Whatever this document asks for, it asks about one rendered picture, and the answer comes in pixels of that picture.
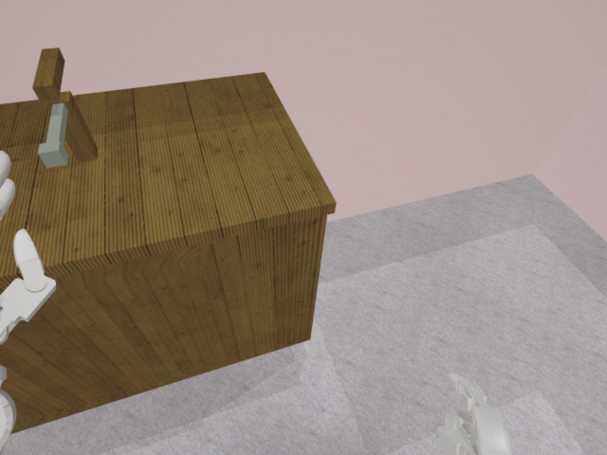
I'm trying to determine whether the left robot hand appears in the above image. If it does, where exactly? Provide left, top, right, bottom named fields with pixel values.
left=0, top=151, right=56, bottom=345

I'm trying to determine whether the counter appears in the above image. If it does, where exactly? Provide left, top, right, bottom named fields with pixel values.
left=0, top=47, right=337, bottom=434

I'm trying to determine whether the right robot hand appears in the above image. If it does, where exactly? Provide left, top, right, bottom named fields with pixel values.
left=438, top=373, right=512, bottom=455

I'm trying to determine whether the tap lever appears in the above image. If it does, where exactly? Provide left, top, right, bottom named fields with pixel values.
left=38, top=103, right=68, bottom=168

